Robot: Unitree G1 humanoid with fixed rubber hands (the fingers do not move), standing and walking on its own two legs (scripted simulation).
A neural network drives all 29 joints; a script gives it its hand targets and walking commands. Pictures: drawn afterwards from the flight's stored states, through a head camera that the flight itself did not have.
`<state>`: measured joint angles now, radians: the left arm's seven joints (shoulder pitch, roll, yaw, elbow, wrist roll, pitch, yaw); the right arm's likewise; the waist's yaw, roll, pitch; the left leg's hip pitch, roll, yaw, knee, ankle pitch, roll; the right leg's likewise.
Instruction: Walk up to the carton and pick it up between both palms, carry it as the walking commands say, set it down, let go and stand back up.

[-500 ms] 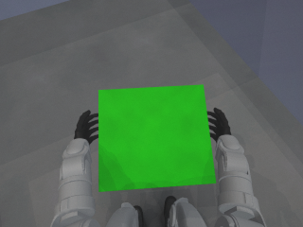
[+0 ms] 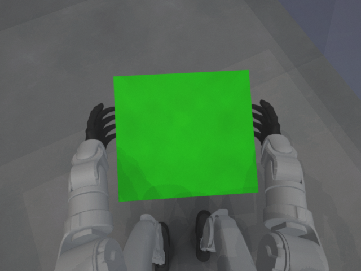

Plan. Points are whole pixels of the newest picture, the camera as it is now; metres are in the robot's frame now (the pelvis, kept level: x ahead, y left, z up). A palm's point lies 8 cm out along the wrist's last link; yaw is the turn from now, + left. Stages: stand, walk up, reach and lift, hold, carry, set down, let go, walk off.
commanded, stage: set down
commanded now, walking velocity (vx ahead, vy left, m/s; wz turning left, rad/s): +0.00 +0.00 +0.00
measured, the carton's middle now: (183, 136) +0.44 +0.00 -0.14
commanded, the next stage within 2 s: none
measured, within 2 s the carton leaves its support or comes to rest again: neither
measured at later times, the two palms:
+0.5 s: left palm (110, 141) +0.43 +0.19 -0.14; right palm (254, 135) +0.44 -0.19 -0.15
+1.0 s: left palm (121, 142) +0.45 +0.19 -0.23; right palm (244, 138) +0.46 -0.19 -0.24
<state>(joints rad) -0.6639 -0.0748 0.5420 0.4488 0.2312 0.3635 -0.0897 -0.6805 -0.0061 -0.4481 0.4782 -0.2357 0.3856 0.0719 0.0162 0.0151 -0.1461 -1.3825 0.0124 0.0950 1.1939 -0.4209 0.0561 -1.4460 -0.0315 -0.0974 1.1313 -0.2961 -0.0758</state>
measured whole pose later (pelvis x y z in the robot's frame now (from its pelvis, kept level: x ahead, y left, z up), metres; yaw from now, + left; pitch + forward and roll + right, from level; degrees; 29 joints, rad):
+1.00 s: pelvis -0.03 +0.00 -0.15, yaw +3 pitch +48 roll +1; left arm -0.97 0.06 0.46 0.61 0.11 0.34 0.03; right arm -1.00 -0.18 -0.39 0.66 -0.12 0.37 0.01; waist 0.00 0.04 -0.17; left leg -2.05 -0.01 0.08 1.73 -0.52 0.06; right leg -2.10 -0.05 -0.09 1.66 -0.39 -0.09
